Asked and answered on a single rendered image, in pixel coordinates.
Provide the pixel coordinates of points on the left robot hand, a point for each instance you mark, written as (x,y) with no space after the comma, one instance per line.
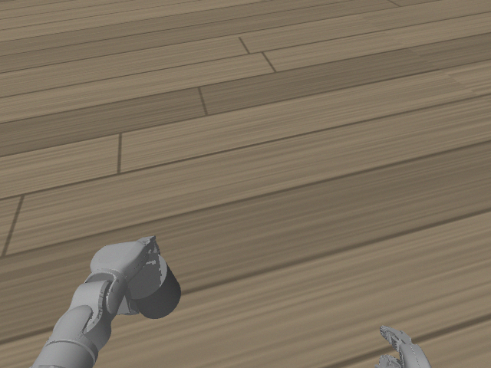
(127,258)

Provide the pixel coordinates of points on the left robot arm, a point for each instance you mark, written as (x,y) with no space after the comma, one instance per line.
(86,326)

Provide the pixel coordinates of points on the mug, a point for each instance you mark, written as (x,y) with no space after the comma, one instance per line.
(155,289)

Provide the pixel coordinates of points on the right robot hand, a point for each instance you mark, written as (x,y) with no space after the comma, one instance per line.
(411,355)

